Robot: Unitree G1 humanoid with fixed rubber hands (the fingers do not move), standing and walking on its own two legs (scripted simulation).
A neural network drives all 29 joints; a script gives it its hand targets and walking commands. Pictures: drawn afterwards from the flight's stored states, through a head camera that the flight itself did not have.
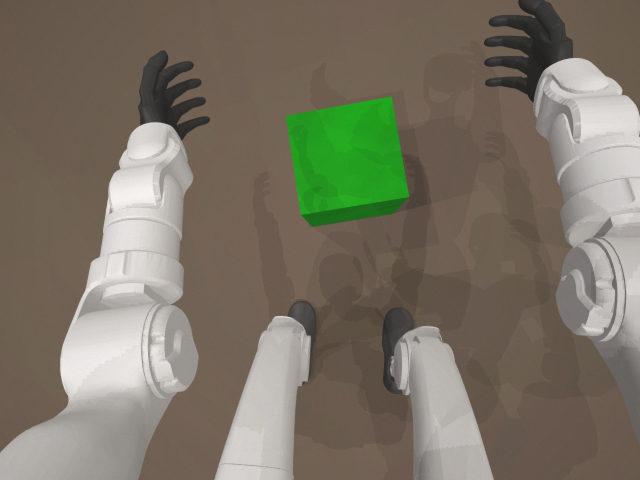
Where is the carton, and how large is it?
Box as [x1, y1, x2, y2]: [286, 97, 408, 226]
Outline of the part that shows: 391,97 286,116 301,215 312,226 393,213 408,197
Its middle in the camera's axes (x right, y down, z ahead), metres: +0.06 -0.15 +0.87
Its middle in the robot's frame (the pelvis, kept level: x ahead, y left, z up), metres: +0.55 +0.04 -0.53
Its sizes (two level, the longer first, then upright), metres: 0.210 0.200 0.250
